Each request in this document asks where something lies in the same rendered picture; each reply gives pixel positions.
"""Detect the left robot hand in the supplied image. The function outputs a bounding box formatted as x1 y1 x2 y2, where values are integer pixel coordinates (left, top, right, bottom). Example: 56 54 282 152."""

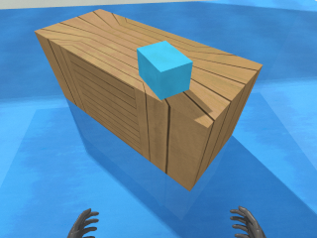
66 208 99 238

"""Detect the carton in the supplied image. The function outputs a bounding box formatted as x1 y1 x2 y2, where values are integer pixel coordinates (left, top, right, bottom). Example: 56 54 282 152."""
137 41 193 100

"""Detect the right robot hand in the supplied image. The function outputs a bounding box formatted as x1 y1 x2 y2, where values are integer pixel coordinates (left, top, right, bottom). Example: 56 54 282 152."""
230 205 266 238

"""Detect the pedestal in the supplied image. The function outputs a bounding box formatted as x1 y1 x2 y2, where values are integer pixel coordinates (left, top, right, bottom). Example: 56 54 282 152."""
34 9 263 191

